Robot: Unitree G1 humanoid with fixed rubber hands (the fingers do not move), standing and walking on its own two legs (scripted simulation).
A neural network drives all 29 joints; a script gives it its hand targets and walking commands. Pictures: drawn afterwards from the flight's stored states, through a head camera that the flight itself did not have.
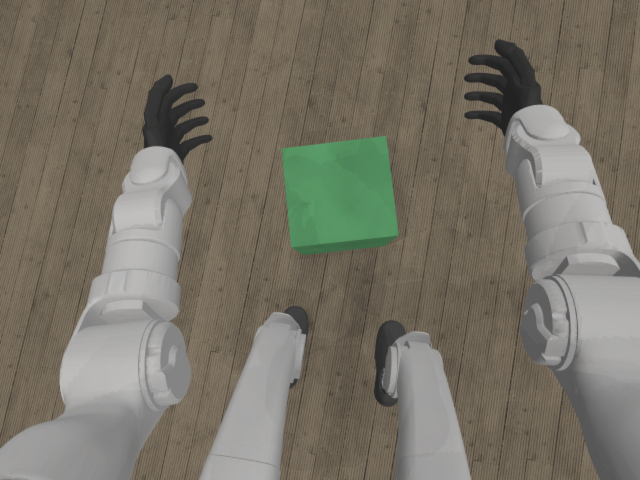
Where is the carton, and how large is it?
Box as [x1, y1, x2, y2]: [282, 136, 398, 254]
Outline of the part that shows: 385,136 282,148 291,247 303,254 380,246 386,244 398,235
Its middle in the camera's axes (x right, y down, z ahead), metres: +0.04 -0.09 +0.88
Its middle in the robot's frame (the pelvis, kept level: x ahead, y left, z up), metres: +0.49 +0.05 -0.52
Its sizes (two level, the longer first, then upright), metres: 0.210 0.200 0.250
